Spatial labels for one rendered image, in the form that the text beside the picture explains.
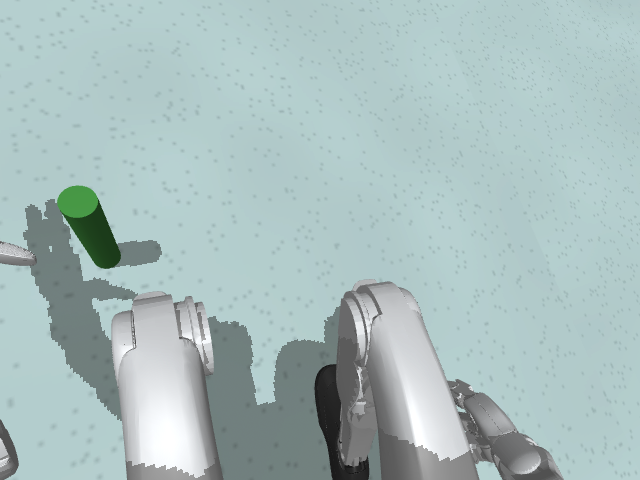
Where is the can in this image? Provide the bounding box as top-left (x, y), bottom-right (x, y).
top-left (57, 186), bottom-right (121, 269)

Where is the left robot hand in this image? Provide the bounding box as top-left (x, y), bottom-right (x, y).
top-left (0, 240), bottom-right (37, 266)

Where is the right robot arm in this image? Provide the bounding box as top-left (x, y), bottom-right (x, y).
top-left (491, 433), bottom-right (564, 480)

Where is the right robot hand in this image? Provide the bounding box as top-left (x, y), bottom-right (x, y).
top-left (447, 379), bottom-right (519, 464)

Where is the right robot foot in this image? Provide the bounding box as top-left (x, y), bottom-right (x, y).
top-left (315, 364), bottom-right (369, 480)

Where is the left robot arm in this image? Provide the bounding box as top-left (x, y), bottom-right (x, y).
top-left (0, 419), bottom-right (19, 480)

